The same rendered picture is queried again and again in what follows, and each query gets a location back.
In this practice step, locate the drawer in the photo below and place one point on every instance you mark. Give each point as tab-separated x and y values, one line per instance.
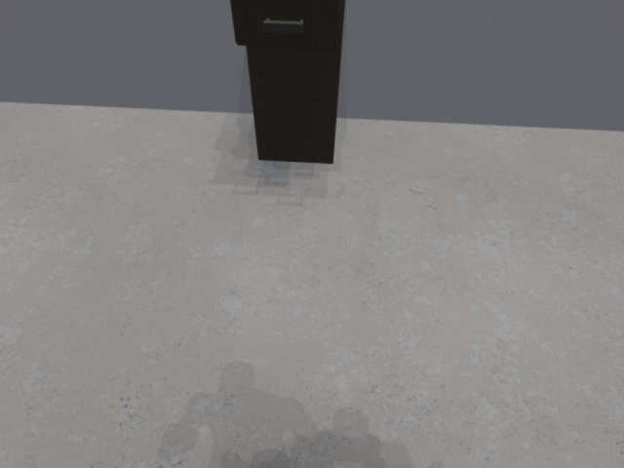
320	23

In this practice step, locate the cabinet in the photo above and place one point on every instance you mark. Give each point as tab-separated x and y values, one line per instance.
294	94

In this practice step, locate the handle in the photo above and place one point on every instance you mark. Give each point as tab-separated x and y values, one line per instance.
283	26

